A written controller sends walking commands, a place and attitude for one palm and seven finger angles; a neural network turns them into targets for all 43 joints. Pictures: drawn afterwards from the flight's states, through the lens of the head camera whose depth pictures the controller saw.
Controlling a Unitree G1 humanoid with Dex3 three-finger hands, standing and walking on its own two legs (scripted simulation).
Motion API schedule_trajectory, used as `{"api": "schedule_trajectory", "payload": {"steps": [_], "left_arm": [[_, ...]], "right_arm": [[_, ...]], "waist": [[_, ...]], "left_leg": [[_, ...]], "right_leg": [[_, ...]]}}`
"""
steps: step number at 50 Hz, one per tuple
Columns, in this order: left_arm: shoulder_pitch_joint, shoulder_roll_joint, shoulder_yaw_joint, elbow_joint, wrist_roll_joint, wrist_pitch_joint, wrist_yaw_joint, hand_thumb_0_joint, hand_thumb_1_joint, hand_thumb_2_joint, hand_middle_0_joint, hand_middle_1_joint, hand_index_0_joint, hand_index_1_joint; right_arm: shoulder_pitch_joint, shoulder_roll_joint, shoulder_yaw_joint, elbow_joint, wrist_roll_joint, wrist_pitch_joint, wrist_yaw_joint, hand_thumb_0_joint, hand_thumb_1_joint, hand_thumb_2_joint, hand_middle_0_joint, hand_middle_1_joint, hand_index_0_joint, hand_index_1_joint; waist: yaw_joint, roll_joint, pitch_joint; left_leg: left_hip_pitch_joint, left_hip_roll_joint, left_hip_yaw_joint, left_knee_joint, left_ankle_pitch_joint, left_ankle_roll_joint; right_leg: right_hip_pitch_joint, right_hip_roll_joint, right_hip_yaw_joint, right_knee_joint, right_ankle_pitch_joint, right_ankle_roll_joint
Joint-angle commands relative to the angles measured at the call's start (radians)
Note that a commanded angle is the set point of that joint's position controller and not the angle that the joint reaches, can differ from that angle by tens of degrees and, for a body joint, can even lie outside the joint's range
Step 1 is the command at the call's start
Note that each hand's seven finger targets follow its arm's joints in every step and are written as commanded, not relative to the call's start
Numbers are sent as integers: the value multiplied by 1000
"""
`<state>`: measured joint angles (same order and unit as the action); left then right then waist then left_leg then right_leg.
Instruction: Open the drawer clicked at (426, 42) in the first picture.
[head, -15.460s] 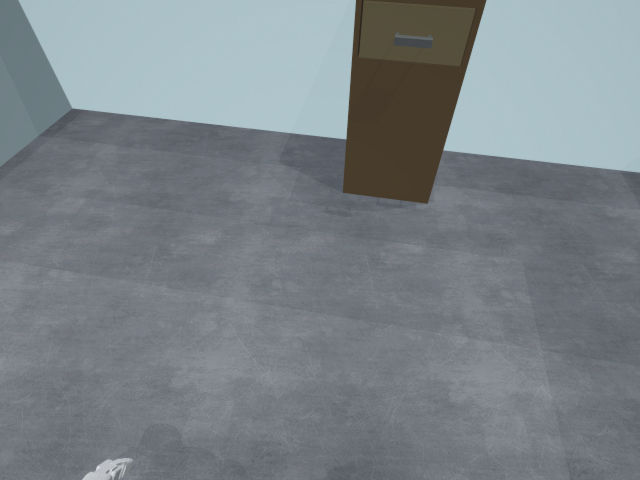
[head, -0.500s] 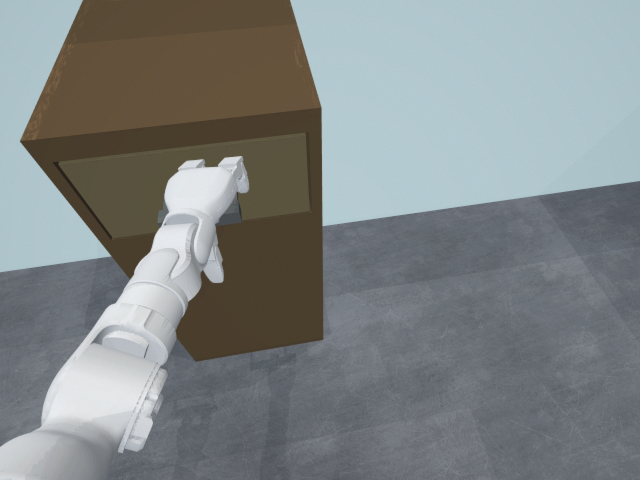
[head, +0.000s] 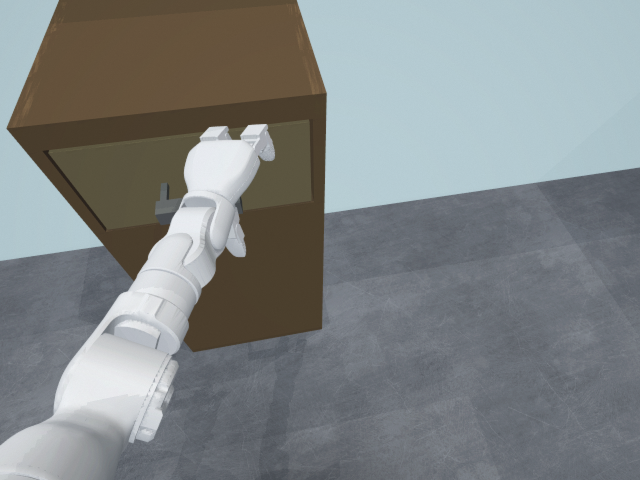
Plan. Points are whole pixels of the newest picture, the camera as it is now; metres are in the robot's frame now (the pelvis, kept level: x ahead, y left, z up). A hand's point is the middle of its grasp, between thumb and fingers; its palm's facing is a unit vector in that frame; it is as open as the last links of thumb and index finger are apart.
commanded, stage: move the hooked fingers above the handle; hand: left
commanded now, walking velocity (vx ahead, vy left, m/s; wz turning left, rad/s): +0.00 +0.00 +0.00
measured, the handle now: (200, 196) +0.53 +0.16 +0.00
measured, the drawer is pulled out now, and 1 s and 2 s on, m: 0.00 0.00 0.00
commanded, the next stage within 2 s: lower the fingers behind the handle in 0.30 s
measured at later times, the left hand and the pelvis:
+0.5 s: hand (181, 201) +0.48 +0.16 +0.05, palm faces -0.12 -0.03 -0.99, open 13.7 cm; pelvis +0.00 -0.01 +0.01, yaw -1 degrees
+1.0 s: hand (181, 212) +0.48 +0.17 +0.03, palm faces -0.11 -0.02 -0.99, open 13.7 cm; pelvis +0.00 -0.01 +0.00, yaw +0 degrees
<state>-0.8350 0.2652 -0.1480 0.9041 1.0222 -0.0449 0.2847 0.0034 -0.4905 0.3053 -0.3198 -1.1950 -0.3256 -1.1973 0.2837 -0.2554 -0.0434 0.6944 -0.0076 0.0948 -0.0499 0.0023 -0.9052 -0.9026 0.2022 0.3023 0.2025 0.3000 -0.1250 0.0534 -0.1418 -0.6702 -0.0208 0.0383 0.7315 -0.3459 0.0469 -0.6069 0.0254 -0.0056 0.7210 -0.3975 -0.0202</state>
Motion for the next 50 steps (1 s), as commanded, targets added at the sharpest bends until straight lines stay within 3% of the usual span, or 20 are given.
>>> {"api": "schedule_trajectory", "payload": {"steps": [1,3,4,6,8,11,15,17,21,25,27,28,31,34,36,37,40,42,46,50], "left_arm": [[-462,441,182,-136,28,191,221,0,-500,300,-300,-1200,-300,-1200],[-439,448,163,-43,52,290,240,0,-500,300,-300,-1200,-300,-1200],[-446,416,131,21,57,351,238,0,-500,300,-300,-1200,-300,-1200],[-508,469,142,14,40,405,224,0,-500,300,-300,-1200,-300,-1200],[-551,484,149,45,-4,471,191,0,-500,300,-300,-1200,-300,-1200],[-533,469,134,114,-40,487,101,0,-500,300,-300,-1200,-300,-1200],[-459,423,95,178,-4,432,-3,0,-500,300,-300,-1200,-300,-1200],[-429,420,101,143,8,364,-38,0,-500,300,-300,-1200,-300,-1200],[-361,371,77,124,33,258,-45,0,-500,300,-300,-1200,-300,-1200],[-409,318,62,-5,28,151,-9,0,-500,300,-300,-1200,-300,-1200],[-515,255,21,-120,18,91,17,0,-500,300,-300,-1200,-300,-1200],[-548,286,51,-172,21,62,36,0,-500,300,-300,-1200,-300,-1200],[-617,277,48,-233,31,20,95,0,-500,300,-300,-1200,-300,-1200],[-597,247,41,-146,36,58,154,0,-500,300,-300,-1200,-300,-1200],[-544,277,76,-36,31,120,178,0,-500,300,-300,-1200,-300,-1200],[-556,306,99,-11,28,148,183,0,-500,300,-300,-1200,-300,-1200],[-501,258,61,89,24,239,166,0,-500,300,-300,-1200,-300,-1200],[-478,274,75,140,19,273,135,0,-500,300,-300,-1200,-300,-1200],[-410,306,77,213,29,298,80,0,-500,300,-300,-1200,-300,-1200],[-402,291,65,142,16,208,26,0,-500,300,-300,-1200,-300,-1200]], "right_arm": [[26,-108,-10,-107,9,5,-14,0,-900,-900,200,300,200,300],[16,-113,-3,-101,11,20,-17,0,-900,-900,200,300,200,300],[18,-117,-4,-88,16,26,-14,0,-900,-900,200,300,200,300],[11,-128,3,-82,29,42,-22,0,-900,-900,200,300,200,300],[-20,-123,8,-76,45,50,-31,0,-900,-900,200,300,200,300],[6,-130,10,-64,60,63,-48,0,-900,-900,200,300,200,300],[44,-140,9,-74,55,58,-59,0,-900,-900,200,300,200,300],[53,-136,3,-89,51,54,-61,0,-900,-900,200,300,200,300],[88,-134,-7,-109,42,27,-52,0,-900,-900,200,300,200,300],[127,-133,-36,-115,34,-7,-34,0,-900,-900,200,300,200,300],[150,-126,-56,-96,25,-25,-21,0,-900,-900,200,300,200,300],[163,-132,-67,-81,23,-33,-18,0,-900,-900,200,300,200,300],[182,-133,-80,-43,12,-47,-7,0,-900,-900,200,300,200,300],[196,-136,-82,3,2,-51,10,0,-900,-900,200,300,200,300],[195,-143,-71,16,2,-44,21,0,-900,-900,200,300,200,300],[191,-150,-67,22,0,-38,25,0,-900,-900,200,300,200,300],[186,-144,-60,12,5,-21,42,0,-900,-900,200,300,200,300],[181,-150,-56,4,7,-10,43,0,-900,-900,200,300,200,300],[175,-155,-43,-22,14,7,28,0,-900,-900,200,300,200,300],[172,-150,-41,-52,12,-5,15,0,-900,-900,200,300,200,300]], "waist": [[86,-55,-399],[92,-53,-444],[79,-63,-439],[69,-122,-442],[76,-123,-508],[51,-170,-423],[22,-172,-293],[27,-161,-296],[25,-104,-233],[7,-36,-313],[-24,-5,-379],[-27,16,-428],[-46,70,-480],[-59,72,-445],[-47,34,-410],[-38,41,-434],[-27,20,-430],[-27,-18,-417],[-30,-129,-341],[-32,-112,-312]], "left_leg": [[196,-12,6,-39,415,-12],[181,-10,23,-46,409,-16],[185,-5,29,-53,397,-18],[185,-2,34,-71,378,-13],[201,-8,41,-91,373,-9],[197,-10,37,-120,335,-6],[180,-9,25,-132,300,5],[194,-6,27,-125,315,7],[183,0,19,-110,272,4],[239,3,8,-70,305,7],[302,5,-7,-41,351,11],[337,10,-17,-28,368,11],[392,9,-45,9,407,5],[384,10,-58,25,414,-1],[319,4,-53,19,394,-3],[306,2,-50,16,413,-6],[270,-1,-31,11,432,-8],[245,0,-25,8,444,-4],[137,-10,-11,-9,341,10],[133,-6,-12,-5,302,15]], "right_leg": [[196,22,-11,-45,447,-23],[241,17,-2,-47,470,-18],[232,21,-5,-58,464,-14],[273,16,10,-84,465,-2],[360,7,27,-97,511,11],[359,6,22,-136,498,25],[288,6,19,-162,460,22],[294,4,25,-163,471,17],[192,11,19,-153,381,6],[142,19,21,-130,378,-1],[112,24,24,-119,392,-2],[95,27,27,-110,392,-2],[18,34,16,-81,376,-7],[-47,44,-8,-68,349,-12],[-31,46,-16,-66,352,-13],[-4,44,-13,-61,381,-16],[40,46,-17,-56,438,-12],[77,44,-11,-61,482,-8],[130,34,2,-79,475,5],[98,28,8,-76,432,6]]}}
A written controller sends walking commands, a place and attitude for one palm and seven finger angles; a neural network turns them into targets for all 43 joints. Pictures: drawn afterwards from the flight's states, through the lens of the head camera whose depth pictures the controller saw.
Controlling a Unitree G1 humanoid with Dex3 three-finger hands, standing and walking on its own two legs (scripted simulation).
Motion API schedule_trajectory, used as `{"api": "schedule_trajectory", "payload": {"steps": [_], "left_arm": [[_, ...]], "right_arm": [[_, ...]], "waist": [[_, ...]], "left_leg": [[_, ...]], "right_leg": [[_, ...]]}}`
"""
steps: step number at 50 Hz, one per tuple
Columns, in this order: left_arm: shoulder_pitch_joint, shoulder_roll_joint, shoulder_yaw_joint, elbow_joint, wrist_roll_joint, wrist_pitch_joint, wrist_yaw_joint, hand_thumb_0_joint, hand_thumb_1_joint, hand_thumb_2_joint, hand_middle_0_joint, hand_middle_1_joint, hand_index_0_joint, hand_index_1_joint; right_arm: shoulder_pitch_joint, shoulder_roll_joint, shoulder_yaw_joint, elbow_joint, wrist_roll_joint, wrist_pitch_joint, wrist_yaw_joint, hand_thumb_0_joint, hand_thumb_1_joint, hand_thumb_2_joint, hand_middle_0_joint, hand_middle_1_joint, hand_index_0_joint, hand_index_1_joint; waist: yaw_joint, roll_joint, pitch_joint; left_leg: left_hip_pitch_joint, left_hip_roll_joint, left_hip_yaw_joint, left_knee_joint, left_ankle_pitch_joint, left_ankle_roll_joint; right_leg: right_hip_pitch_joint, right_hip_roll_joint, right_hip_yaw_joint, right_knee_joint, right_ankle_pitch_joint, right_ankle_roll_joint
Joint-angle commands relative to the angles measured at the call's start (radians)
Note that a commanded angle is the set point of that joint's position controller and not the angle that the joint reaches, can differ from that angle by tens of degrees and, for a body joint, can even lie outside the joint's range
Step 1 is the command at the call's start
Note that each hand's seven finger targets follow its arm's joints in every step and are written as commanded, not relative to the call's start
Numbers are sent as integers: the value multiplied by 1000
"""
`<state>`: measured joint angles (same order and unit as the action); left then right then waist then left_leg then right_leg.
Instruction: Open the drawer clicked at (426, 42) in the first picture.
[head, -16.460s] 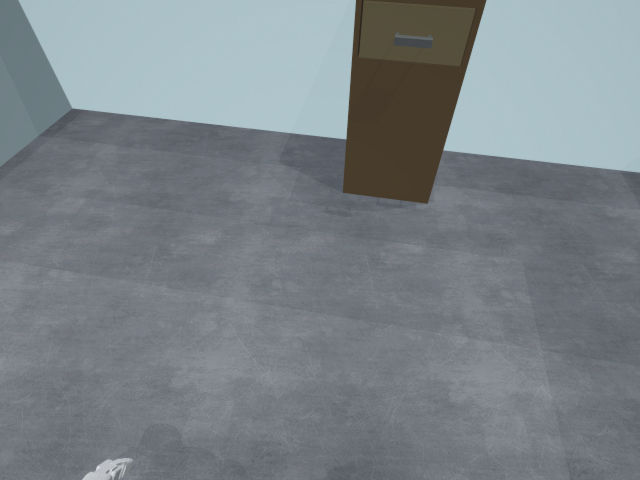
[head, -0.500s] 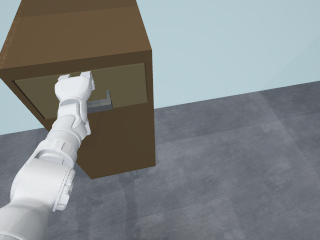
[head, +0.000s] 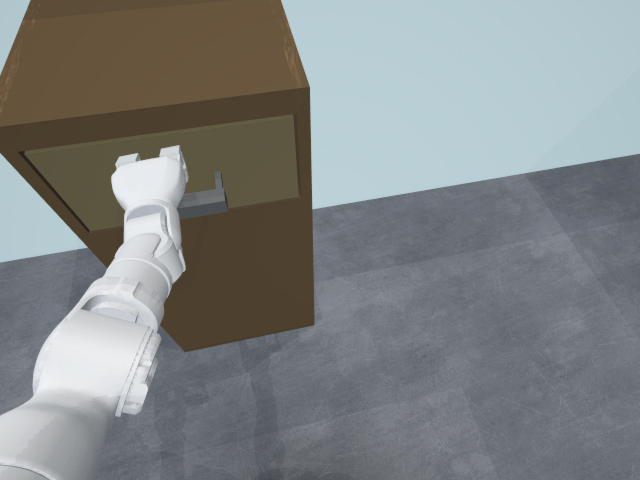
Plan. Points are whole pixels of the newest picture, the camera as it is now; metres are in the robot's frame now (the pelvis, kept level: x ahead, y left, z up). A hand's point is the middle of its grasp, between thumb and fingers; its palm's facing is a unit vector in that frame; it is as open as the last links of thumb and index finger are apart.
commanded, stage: lower the fingers behind the handle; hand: left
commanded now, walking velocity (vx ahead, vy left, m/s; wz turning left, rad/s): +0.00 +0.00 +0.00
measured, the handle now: (183, 194) +0.54 +0.17 +0.00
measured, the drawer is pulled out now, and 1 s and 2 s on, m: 0.00 0.00 0.00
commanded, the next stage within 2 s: lift the fingers back up to retry in 1.00 s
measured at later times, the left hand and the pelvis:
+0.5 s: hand (167, 216) +0.49 +0.18 +0.01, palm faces -0.01 +0.02 -1.00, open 13.8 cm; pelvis -0.02 +0.01 -0.02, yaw +0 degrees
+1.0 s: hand (166, 222) +0.48 +0.18 +0.01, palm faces +0.02 +0.03 -1.00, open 13.8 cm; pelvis -0.03 +0.01 -0.03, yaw +0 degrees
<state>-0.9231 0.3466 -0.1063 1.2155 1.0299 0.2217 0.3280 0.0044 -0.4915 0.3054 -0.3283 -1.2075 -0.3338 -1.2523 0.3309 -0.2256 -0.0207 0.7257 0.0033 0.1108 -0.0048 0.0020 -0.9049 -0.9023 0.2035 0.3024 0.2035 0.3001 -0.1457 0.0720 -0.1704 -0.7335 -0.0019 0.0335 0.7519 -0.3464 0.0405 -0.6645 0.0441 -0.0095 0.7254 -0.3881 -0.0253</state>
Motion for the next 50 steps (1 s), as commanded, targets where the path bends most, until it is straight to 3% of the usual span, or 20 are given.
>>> {"api": "schedule_trajectory", "payload": {"steps": [1,3,4,6,8,11,15,18,21,24,29,30,33,37,40,42,47,50], "left_arm": [[-318,210,27,-213,9,-98,-22,0,-500,300,-300,-1200,-300,-1200],[-357,230,45,-298,21,-175,-12,0,-500,300,-300,-1200,-300,-1200],[-344,207,34,-287,28,-188,6,0,-500,300,-300,-1200,-300,-1200],[-302,153,4,-220,38,-180,34,0,-500,300,-300,-1200,-300,-1200],[-340,158,14,-240,47,-184,67,0,-500,300,-300,-1200,-300,-1200],[-380,137,7,-221,47,-147,121,0,-500,300,-300,-1200,-300,-1200],[-418,127,-7,-148,45,-60,150,0,-500,300,-300,-1200,-300,-1200],[-451,112,-26,-116,29,-6,142,0,-500,300,-300,-1200,-300,-1200],[-423,140,-16,-49,13,25,108,0,-500,300,-300,-1200,-300,-1200],[-394,161,-9,-29,9,15,64,0,-500,300,-300,-1200,-300,-1200],[-299,98,-47,-26,4,-49,9,0,-500,300,-300,-1200,-300,-1200],[-309,114,-39,-29,5,-62,6,0,-500,300,-300,-1200,-300,-1200],[-309,135,-20,-88,3,-98,10,0,-500,300,-300,-1200,-300,-1200],[-330,119,-26,-121,9,-107,34,0,-500,300,-300,-1200,-300,-1200],[-350,113,-36,-103,18,-86,65,0,-500,300,-300,-1200,-300,-1200],[-397,161,-2,-123,18,-74,83,0,-500,300,-300,-1200,-300,-1200],[-461,142,-36,-75,14,-21,93,0,-500,300,-300,-1200,-300,-1200],[-454,192,-5,-46,11,-1,85,0,-500,300,-300,-1200,-300,-1200]], "right_arm": [[130,-176,-66,-91,-2,-28,-33,0,-900,-900,200,300,200,300],[140,-167,-74,-95,-6,-38,-40,0,-900,-900,200,300,200,300],[144,-160,-76,-89,-8,-43,-39,0,-900,-900,200,300,200,300],[155,-158,-78,-73,-8,-51,-32,0,-900,-900,200,300,200,300],[164,-162,-85,-68,-9,-57,-24,0,-900,-900,200,300,200,300],[169,-164,-90,-50,-15,-59,-10,0,-900,-900,200,300,200,300],[167,-172,-87,-35,-14,-50,1,0,-900,-900,200,300,200,300],[168,-176,-83,-34,-13,-44,3,0,-900,-900,200,300,200,300],[161,-180,-69,-39,-10,-38,-5,0,-900,-900,200,300,200,300],[162,-183,-62,-51,-11,-37,-14,0,-900,-900,200,300,200,300],[167,-178,-61,-70,-12,-49,-20,0,-900,-900,200,300,200,300],[170,-180,-59,-67,-12,-53,-21,0,-900,-900,200,300,200,300],[179,-177,-64,-77,-12,-60,-22,0,-900,-900,200,300,200,300],[184,-171,-69,-71,-11,-65,-16,0,-900,-900,200,300,200,300],[185,-172,-68,-65,-8,-67,-13,0,-900,-900,200,300,200,300],[187,-175,-70,-57,-8,-68,-13,0,-900,-900,200,300,200,300],[182,-178,-60,-49,-7,-68,-14,0,-900,-900,200,300,200,300],[178,-182,-53,-52,-6,-64,-21,0,-900,-900,200,300,200,300]], "waist": [[-7,-107,-311],[-5,-53,-364],[-7,-37,-356],[-20,-57,-293],[-21,-45,-303],[-31,-12,-356],[-47,-18,-334],[-56,-11,-354],[-58,-55,-319],[-54,-60,-314],[-53,-98,-274],[-56,-109,-249],[-42,-88,-295],[-40,-64,-292],[-50,-65,-279],[-50,-57,-302],[-72,-38,-300],[-70,-44,-316]], "left_leg": [[217,-23,-12,-20,314,22],[252,-17,-21,4,335,21],[256,-16,-24,14,325,20],[234,-10,-31,25,304,16],[231,-6,-40,35,308,11],[251,-4,-47,56,318,5],[239,-3,-56,52,293,1],[252,-2,-58,46,285,1],[185,-8,-48,42,239,8],[152,-9,-42,50,226,12],[108,-4,-42,71,189,18],[82,-2,-43,75,167,19],[89,-3,-43,86,167,19],[99,1,-51,89,162,15],[95,0,-54,88,127,15],[103,2,-60,87,131,14],[97,-3,-57,80,105,13],[82,-5,-52,84,104,15]], "right_leg": [[147,11,12,-71,413,8],[111,14,16,-49,390,4],[79,17,13,-42,362,1],[4,23,-2,-37,308,-1],[-35,25,-8,-22,284,-4],[-74,29,-14,-4,266,-7],[-102,33,-23,-6,231,-8],[-101,35,-24,-7,223,-6],[-64,32,-19,-11,219,0],[-51,28,-15,-2,228,1],[-92,29,-15,12,200,4],[-106,27,-16,16,183,5],[-98,27,-8,27,178,2],[-134,29,-15,35,152,-2],[-164,32,-15,28,114,0],[-158,30,-16,32,114,-2],[-164,30,-14,23,99,2],[-140,28,-11,25,106,6]]}}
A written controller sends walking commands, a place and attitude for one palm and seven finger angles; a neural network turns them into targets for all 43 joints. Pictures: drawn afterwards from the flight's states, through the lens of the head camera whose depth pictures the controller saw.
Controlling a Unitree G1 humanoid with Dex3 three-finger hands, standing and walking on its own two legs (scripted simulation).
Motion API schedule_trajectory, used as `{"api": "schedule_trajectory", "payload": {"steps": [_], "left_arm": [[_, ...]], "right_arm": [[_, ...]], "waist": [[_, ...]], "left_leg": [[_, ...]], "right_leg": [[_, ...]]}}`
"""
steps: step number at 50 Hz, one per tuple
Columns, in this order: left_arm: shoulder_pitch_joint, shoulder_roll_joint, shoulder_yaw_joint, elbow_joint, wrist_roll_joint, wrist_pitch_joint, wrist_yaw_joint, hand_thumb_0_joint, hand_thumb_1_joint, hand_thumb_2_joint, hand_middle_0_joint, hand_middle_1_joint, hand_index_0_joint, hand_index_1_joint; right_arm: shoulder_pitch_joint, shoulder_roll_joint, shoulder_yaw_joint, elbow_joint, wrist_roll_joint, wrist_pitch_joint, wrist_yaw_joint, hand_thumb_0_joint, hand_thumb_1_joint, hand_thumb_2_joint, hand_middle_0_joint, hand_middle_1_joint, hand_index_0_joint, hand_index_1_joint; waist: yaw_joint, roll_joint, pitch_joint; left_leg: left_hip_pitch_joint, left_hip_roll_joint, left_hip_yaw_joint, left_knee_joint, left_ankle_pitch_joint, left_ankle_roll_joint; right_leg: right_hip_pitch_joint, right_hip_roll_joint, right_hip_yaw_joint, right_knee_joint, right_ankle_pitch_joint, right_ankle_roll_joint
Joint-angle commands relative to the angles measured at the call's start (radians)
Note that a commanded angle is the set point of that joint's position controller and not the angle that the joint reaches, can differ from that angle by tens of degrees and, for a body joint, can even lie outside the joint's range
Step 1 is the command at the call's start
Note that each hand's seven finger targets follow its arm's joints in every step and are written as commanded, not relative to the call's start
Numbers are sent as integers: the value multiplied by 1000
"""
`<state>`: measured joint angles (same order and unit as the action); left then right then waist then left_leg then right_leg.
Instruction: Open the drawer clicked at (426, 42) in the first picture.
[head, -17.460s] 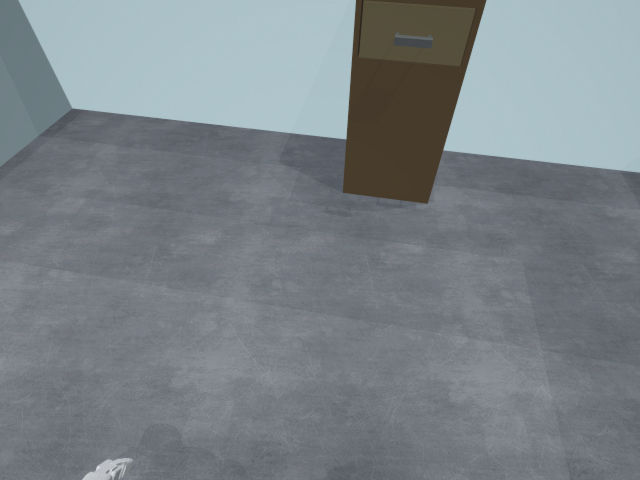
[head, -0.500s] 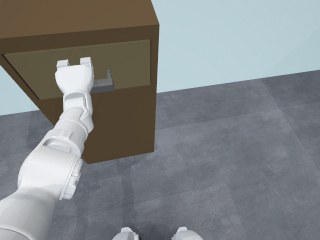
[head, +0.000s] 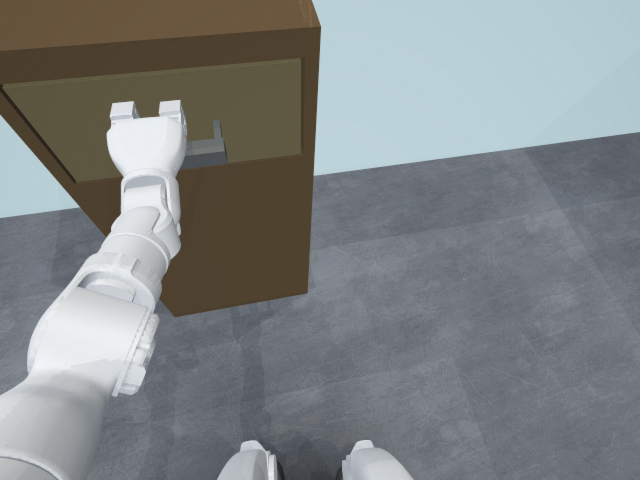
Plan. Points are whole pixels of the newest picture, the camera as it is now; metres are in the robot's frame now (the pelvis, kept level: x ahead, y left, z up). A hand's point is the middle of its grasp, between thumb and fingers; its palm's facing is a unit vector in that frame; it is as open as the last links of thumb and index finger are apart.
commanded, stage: lift the fingers back up to retry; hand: left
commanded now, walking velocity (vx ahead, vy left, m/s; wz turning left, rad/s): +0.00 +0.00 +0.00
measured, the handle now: (179, 143) +0.57 +0.16 +0.03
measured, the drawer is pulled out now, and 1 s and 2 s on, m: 0.00 0.00 0.00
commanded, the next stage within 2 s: re-aim the fingers above the handle in 0.88 s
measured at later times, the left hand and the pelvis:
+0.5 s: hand (154, 163) +0.52 +0.18 +0.05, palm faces +0.00 -0.06 -1.00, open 13.8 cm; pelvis +0.02 +0.00 +0.02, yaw +0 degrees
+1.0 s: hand (146, 160) +0.50 +0.18 +0.08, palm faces -0.07 -0.06 -1.00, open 13.8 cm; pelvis +0.05 -0.01 +0.04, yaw +0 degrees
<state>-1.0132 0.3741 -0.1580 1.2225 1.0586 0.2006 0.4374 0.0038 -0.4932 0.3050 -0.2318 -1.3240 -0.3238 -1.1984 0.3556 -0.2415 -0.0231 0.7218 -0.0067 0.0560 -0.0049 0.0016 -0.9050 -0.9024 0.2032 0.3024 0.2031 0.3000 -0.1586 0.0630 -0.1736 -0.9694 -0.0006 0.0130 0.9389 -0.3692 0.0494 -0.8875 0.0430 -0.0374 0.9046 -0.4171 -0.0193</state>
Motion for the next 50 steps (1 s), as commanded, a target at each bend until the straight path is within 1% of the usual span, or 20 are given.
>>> {"api": "schedule_trajectory", "payload": {"steps": [1,3,5,8,12,15,16,18,21,23,26,29,31,35,38,40,42,45,46,50], "left_arm": [[-369,148,30,-52,-22,22,-33,0,-500,300,-300,-1200,-300,-1200],[-328,165,42,-34,-26,23,-54,0,-500,300,-300,-1200,-300,-1200],[-333,180,42,-31,-22,16,-75,0,-500,300,-300,-1200,-300,-1200],[-337,212,75,-126,-28,-16,-94,0,-500,300,-300,-1200,-300,-1200],[-289,167,58,-192,-33,-54,-102,0,-500,300,-300,-1200,-300,-1200],[-309,198,83,-251,-20,-83,-75,0,-500,300,-300,-1200,-300,-1200],[-328,188,74,-280,-23,-91,-64,0,-500,300,-300,-1200,-300,-1200],[-352,234,112,-317,-19,-103,-43,0,-500,300,-300,-1200,-300,-1200],[-380,189,84,-369,-5,-101,-15,0,-500,300,-300,-1200,-300,-1200],[-397,203,101,-416,1,-101,0,0,-500,300,-300,-1200,-300,-1200],[-386,167,78,-398,-6,-68,2,0,-500,300,-300,-1200,-300,-1200],[-357,193,104,-380,-18,-30,-12,0,-500,300,-300,-1200,-300,-1200],[-330,132,56,-372,-30,-6,-36,0,-500,300,-300,-1200,-300,-1200],[-291,206,115,-455,-38,-22,-80,0,-500,300,-300,-1200,-300,-1200],[-191,119,53,-396,-26,-20,-106,0,-500,300,-300,-1200,-300,-1200],[-129,136,71,-346,-27,-9,-120,0,-500,300,-300,-1200,-300,-1200],[-138,156,82,-373,-34,-17,-132,0,-500,300,-300,-1200,-300,-1200],[-222,105,26,-429,-31,-41,-139,0,-500,300,-300,-1200,-300,-1200],[-218,139,56,-438,-28,-54,-137,0,-500,300,-300,-1200,-300,-1200],[-298,197,89,-491,-12,-111,-110,0,-500,300,-300,-1200,-300,-1200]], "right_arm": [[153,-164,-49,-51,3,-10,-22,0,-900,-900,200,300,200,300],[156,-165,-46,-58,5,-7,-25,0,-900,-900,200,300,200,300],[155,-168,-43,-60,7,-6,-31,0,-900,-900,200,300,200,300],[159,-166,-50,-78,7,-6,-33,0,-900,-900,200,300,200,300],[156,-154,-56,-86,12,-3,-34,0,-900,-900,200,300,200,300],[155,-156,-61,-78,14,-5,-35,0,-900,-900,200,300,200,300],[155,-155,-62,-76,12,-7,-36,0,-900,-900,200,300,200,300],[156,-156,-65,-69,12,-7,-35,0,-900,-900,200,300,200,300],[148,-152,-74,-58,8,-8,-29,0,-900,-900,200,300,200,300],[148,-151,-80,-53,2,-7,-22,0,-900,-900,200,300,200,300],[135,-151,-82,-43,3,2,-15,0,-900,-900,200,300,200,300],[125,-154,-81,-40,6,16,-12,0,-900,-900,200,300,200,300],[107,-152,-80,-47,9,25,-9,0,-900,-900,200,300,200,300],[81,-153,-79,-72,11,40,-18,0,-900,-900,200,300,200,300],[65,-147,-78,-78,15,46,-17,0,-900,-900,200,300,200,300],[54,-155,-73,-86,20,55,-17,0,-900,-900,200,300,200,300],[43,-155,-74,-98,21,60,-21,0,-900,-900,200,300,200,300],[34,-149,-77,-102,22,59,-24,0,-900,-900,200,300,200,300],[35,-148,-78,-103,22,57,-26,0,-900,-900,200,300,200,300],[35,-143,-78,-98,17,47,-44,0,-900,-900,200,300,200,300]], "waist": [[-63,-42,-316],[-50,-43,-326],[-57,-67,-302],[-29,-19,-391],[-13,-22,-386],[-6,-24,-344],[-8,-23,-358],[2,-7,-374],[0,37,-393],[15,88,-453],[10,69,-429],[26,35,-436],[24,20,-422],[53,-4,-453],[52,-48,-344],[63,-97,-289],[69,-93,-304],[41,-67,-287],[50,-64,-295],[39,-39,-342]], "left_leg": [[316,-7,-28,-102,130,8],[309,-9,-23,-103,145,8],[285,-6,-22,-98,140,11],[364,-4,-21,-110,204,9],[421,-2,-24,-132,252,6],[443,2,-30,-154,240,6],[459,1,-29,-162,250,7],[480,0,-29,-172,281,5],[567,5,-38,-182,349,-2],[646,8,-46,-183,431,-10],[676,10,-49,-198,470,-17],[687,8,-40,-214,523,-17],[698,4,-32,-224,554,-14],[709,-5,-17,-236,633,-4],[671,-4,-9,-255,616,-2],[625,-11,4,-271,554,-1],[624,-17,14,-277,533,1],[649,-16,12,-280,492,3],[650,-19,10,-279,482,4],[650,-27,5,-265,458,7]], "right_leg": [[94,29,19,-157,143,3],[123,28,20,-157,163,3],[123,27,23,-155,168,6],[173,29,25,-159,220,2],[205,33,21,-184,255,-1],[196,36,21,-209,228,-3],[211,36,22,-215,239,-2],[240,34,24,-220,269,-5],[220,38,13,-228,286,-10],[229,40,6,-224,319,-15],[238,43,-4,-239,336,-14],[302,40,-2,-250,401,-13],[330,39,-2,-266,441,-11],[444,28,17,-279,567,-5],[432,26,11,-292,555,-4],[450,24,14,-305,550,-5],[487,16,24,-311,560,-7],[442,15,27,-317,520,-5],[452,15,30,-318,510,-7],[455,10,44,-308,500,-6]]}}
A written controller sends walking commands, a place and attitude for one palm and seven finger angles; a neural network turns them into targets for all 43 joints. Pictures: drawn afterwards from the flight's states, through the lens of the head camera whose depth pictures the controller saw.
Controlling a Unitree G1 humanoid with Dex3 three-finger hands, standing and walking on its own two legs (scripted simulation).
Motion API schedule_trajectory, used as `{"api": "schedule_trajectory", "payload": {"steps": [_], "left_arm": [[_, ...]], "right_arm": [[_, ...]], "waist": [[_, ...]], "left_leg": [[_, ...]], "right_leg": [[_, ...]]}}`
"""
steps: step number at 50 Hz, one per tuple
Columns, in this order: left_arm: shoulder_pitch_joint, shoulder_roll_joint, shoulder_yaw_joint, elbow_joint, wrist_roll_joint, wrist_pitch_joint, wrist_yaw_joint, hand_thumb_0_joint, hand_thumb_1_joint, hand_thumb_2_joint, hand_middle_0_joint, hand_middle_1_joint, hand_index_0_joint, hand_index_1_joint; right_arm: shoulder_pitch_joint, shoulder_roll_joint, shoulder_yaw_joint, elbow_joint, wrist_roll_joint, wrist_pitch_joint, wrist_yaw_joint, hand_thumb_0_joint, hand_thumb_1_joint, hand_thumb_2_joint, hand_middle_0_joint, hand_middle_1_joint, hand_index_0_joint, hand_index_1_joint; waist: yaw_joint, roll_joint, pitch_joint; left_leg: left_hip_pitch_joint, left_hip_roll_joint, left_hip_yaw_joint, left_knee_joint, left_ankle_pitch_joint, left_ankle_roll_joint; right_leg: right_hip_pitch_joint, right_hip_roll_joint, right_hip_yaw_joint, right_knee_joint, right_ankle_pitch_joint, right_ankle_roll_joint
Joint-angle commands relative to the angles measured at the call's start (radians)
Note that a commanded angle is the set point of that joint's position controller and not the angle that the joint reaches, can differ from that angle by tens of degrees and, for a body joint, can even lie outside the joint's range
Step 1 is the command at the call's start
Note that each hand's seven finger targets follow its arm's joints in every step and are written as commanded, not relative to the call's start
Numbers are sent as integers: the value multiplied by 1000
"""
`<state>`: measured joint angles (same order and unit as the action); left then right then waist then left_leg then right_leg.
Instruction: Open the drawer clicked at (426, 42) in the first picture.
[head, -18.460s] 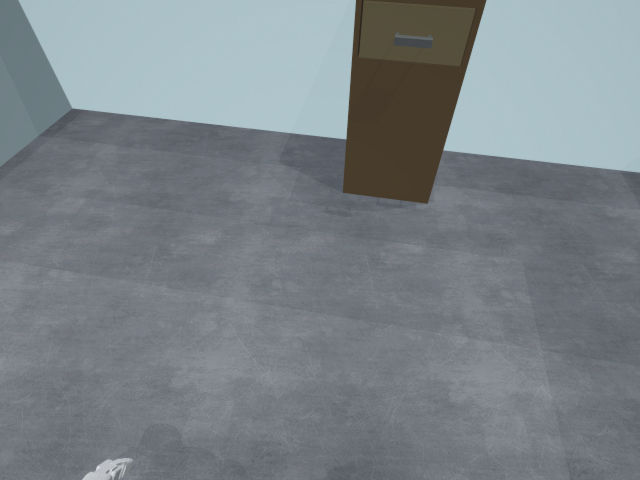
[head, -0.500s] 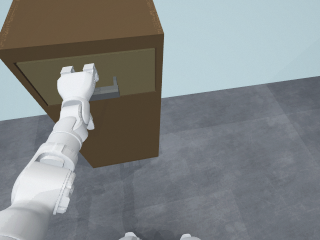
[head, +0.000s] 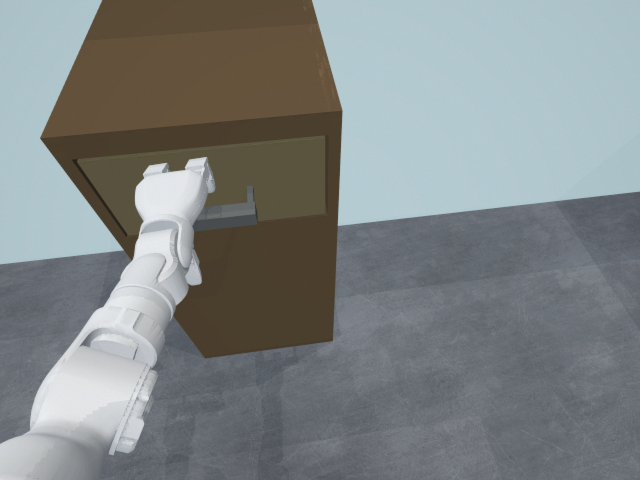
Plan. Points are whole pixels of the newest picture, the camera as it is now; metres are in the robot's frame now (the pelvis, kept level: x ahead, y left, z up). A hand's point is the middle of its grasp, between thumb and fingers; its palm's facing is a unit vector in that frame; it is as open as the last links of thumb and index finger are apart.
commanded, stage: re-aim the fingers above the handle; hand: left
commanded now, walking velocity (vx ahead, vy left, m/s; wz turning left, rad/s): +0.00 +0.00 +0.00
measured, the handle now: (217, 206) +0.53 +0.16 -0.01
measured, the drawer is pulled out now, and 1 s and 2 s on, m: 0.00 0.00 0.00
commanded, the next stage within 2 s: lower the fingers behind the handle in 2.00 s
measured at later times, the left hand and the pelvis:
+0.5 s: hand (210, 214) +0.47 +0.15 +0.04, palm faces -0.07 -0.08 -0.99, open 13.8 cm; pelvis +0.00 +0.00 +0.00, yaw -1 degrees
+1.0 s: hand (211, 208) +0.48 +0.15 +0.05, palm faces -0.03 -0.07 -1.00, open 13.8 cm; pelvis +0.00 +0.00 +0.00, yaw +0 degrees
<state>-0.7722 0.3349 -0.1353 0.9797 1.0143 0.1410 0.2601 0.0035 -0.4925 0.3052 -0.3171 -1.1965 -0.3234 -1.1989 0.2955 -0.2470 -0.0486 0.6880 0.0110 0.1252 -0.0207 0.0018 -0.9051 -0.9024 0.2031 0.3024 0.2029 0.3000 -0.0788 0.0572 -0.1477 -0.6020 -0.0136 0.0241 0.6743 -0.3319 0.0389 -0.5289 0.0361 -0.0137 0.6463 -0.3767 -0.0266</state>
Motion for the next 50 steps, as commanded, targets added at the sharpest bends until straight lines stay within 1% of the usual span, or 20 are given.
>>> {"api": "schedule_trajectory", "payload": {"steps": [1,7,8,11,13,15,19,22,25,27,29,30,34,36,37,38,39,44,47,50], "left_arm": [[-589,207,36,-273,36,-62,80,0,-500,300,-300,-1200,-300,-1200],[-597,230,65,-163,35,-20,131,0,-500,300,-300,-1200,-300,-1200],[-575,265,95,-146,37,-7,133,0,-500,300,-300,-1200,-300,-1200],[-535,221,58,-88,21,39,106,0,-500,300,-300,-1200,-300,-1200],[-498,218,55,-69,12,49,75,0,-500,300,-300,-1200,-300,-1200],[-502,165,14,-107,-2,36,47,0,-500,300,-300,-1200,-300,-1200],[-484,136,-9,-99,-4,3,22,0,-500,300,-300,-1200,-300,-1200],[-538,265,94,-168,11,-49,49,0,-500,300,-300,-1200,-300,-1200],[-591,282,111,-206,49,-68,112,0,-500,300,-300,-1200,-300,-1200],[-574,327,160,-187,66,-46,155,0,-500,300,-300,-1200,-300,-1200],[-569,313,153,-166,69,-10,184,0,-500,300,-300,-1200,-300,-1200],[-552,276,125,-133,67,16,187,0,-500,300,-300,-1200,-300,-1200],[-533,188,50,-65,28,99,138,0,-500,300,-300,-1200,-300,-1200],[-560,210,51,-65,14,109,106,0,-500,300,-300,-1200,-300,-1200],[-559,216,58,-66,8,103,90,0,-500,300,-300,-1200,-300,-1200],[-567,190,28,-77,4,95,74,0,-500,300,-300,-1200,-300,-1200],[-561,165,11,-74,3,84,59,0,-500,300,-300,-1200,-300,-1200],[-562,146,-3,-143,17,-13,38,0,-500,300,-300,-1200,-300,-1200],[-582,218,62,-165,35,-37,77,0,-500,300,-300,-1200,-300,-1200],[-573,269,107,-137,52,-11,129,0,-500,300,-300,-1200,-300,-1200]], "right_arm": [[96,-134,-53,-57,-1,-28,-29,0,-900,-900,200,300,200,300],[116,-140,-50,-30,-5,-40,-24,0,-900,-900,200,300,200,300],[119,-139,-50,-31,-4,-40,-22,0,-900,-900,200,300,200,300],[120,-143,-49,-34,-1,-32,-14,0,-900,-900,200,300,200,300],[121,-148,-49,-39,2,-26,-14,0,-900,-900,200,300,200,300],[119,-147,-52,-47,3,-25,-13,0,-900,-900,200,300,200,300],[122,-151,-52,-43,8,-28,-17,0,-900,-900,200,300,200,300],[127,-154,-51,-44,3,-35,-26,0,-900,-900,200,300,200,300],[133,-139,-50,-38,-1,-48,-24,0,-900,-900,200,300,200,300],[128,-138,-49,-40,-6,-51,-23,0,-900,-900,200,300,200,300],[129,-135,-50,-38,-6,-55,-17,0,-900,-900,200,300,200,300],[126,-135,-50,-35,-5,-54,-13,0,-900,-900,200,300,200,300],[127,-144,-53,-35,6,-44,-1,0,-900,-900,200,300,200,300],[119,-152,-50,-32,10,-37,-5,0,-900,-900,200,300,200,300],[115,-153,-50,-34,10,-33,-11,0,-900,-900,200,300,200,300],[112,-151,-48,-38,11,-33,-14,0,-900,-900,200,300,200,300],[113,-149,-48,-37,11,-34,-18,0,-900,-900,200,300,200,300],[117,-141,-49,-42,4,-50,-29,0,-900,-900,200,300,200,300],[121,-141,-47,-40,0,-54,-28,0,-900,-900,200,300,200,300],[119,-136,-41,-44,0,-56,-25,0,-900,-900,200,300,200,300]], "waist": [[-58,-14,-369],[-57,-4,-392],[-40,13,-418],[-42,-21,-414],[-42,-48,-417],[-47,-52,-410],[-63,-97,-308],[-39,-72,-348],[-28,9,-378],[-13,2,-404],[-15,3,-424],[-21,-8,-423],[-37,-57,-412],[-49,-80,-390],[-50,-91,-392],[-57,-72,-375],[-64,-93,-348],[-63,-38,-329],[-45,-21,-358],[-29,-10,-361]], "left_leg": [[296,-12,-10,6,424,16],[273,-14,-14,14,413,9],[268,-15,-5,18,424,8],[245,-17,5,15,432,9],[236,-16,9,11,448,12],[253,-15,7,5,457,15],[229,-12,-1,-15,383,21],[224,-11,-6,-16,384,20],[240,-8,-9,-11,392,13],[228,-9,-7,-5,413,10],[230,-7,-3,-2,424,7],[238,-6,-1,-3,428,5],[255,-5,10,-17,425,7],[240,-9,15,-25,400,14],[243,-10,12,-29,401,16],[248,-13,13,-31,393,19],[246,-13,10,-33,379,20],[282,-10,-4,-23,394,20],[272,-9,-6,-14,412,15],[228,-10,0,-12,396,9]], "right_leg": [[70,17,20,-46,454,1],[50,25,10,-34,421,-4],[73,22,12,-26,447,-3],[106,21,12,-33,493,2],[139,18,16,-35,539,7],[137,21,15,-45,546,8],[85,24,11,-69,462,9],[110,21,21,-57,445,2],[68,27,14,-35,404,-7],[90,30,11,-26,412,-10],[91,32,4,-18,424,-9],[84,33,0,-20,422,-7],[103,34,0,-48,444,3],[128,27,11,-63,465,9],[143,24,14,-68,470,8],[131,22,16,-73,473,9],[119,23,13,-77,460,11],[65,24,14,-71,425,3],[72,25,14,-52,423,-5],[75,25,10,-35,417,-6]]}}
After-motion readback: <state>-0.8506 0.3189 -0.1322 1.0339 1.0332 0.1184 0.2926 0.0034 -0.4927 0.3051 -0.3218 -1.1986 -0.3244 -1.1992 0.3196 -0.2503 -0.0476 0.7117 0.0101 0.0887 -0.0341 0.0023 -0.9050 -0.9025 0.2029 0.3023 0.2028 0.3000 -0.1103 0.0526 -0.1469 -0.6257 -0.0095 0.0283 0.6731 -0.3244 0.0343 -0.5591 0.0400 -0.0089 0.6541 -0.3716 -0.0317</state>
